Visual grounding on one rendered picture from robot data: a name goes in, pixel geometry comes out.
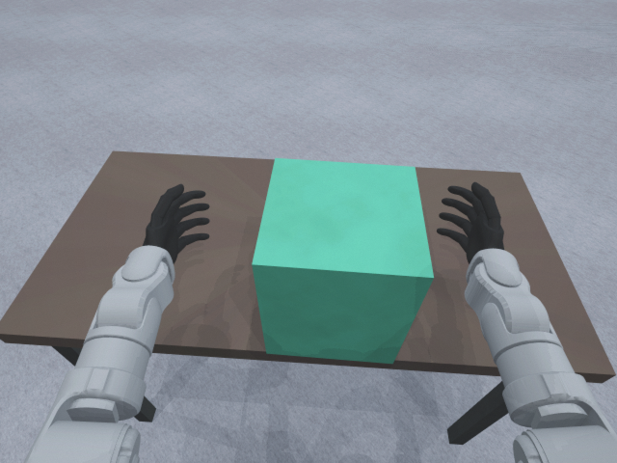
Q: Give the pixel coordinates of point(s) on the robot right hand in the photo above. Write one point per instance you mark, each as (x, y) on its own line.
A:
(483, 229)

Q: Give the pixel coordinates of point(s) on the table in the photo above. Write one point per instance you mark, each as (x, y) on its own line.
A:
(215, 313)

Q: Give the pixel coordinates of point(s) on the robot left hand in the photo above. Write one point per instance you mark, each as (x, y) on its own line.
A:
(165, 229)

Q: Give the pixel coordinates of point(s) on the right robot upper arm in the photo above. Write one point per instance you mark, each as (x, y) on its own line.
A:
(575, 444)

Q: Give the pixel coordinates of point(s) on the robot left forearm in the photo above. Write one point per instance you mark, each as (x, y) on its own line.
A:
(107, 383)

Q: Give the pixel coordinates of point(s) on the robot right forearm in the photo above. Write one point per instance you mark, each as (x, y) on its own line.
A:
(541, 388)

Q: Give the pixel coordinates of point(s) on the left robot upper arm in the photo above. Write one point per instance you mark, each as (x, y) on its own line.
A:
(89, 442)

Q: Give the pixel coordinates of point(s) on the carton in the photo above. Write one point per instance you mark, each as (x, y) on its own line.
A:
(342, 262)

